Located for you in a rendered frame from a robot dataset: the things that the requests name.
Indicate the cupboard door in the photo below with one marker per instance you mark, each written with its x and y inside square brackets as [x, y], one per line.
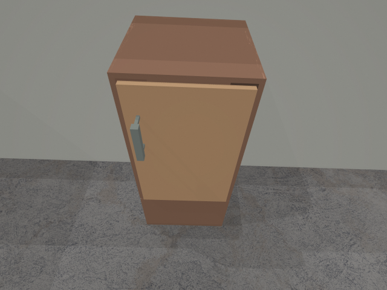
[192, 133]

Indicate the handle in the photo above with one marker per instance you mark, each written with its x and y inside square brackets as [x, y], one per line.
[137, 139]

